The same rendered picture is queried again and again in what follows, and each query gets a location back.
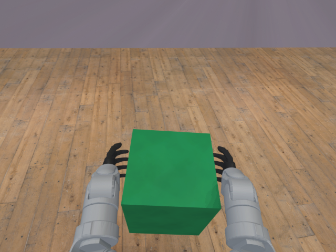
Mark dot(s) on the robot left forearm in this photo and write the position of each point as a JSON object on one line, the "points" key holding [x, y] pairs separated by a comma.
{"points": [[98, 228]]}

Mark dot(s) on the right robot hand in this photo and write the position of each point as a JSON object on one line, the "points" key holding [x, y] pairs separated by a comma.
{"points": [[227, 161]]}

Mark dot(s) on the carton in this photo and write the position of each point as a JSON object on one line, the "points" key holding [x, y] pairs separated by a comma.
{"points": [[170, 184]]}

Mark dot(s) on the robot right forearm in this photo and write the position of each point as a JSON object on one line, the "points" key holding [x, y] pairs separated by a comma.
{"points": [[245, 228]]}

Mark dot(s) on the left robot hand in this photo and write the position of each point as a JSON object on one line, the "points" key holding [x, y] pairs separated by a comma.
{"points": [[111, 155]]}

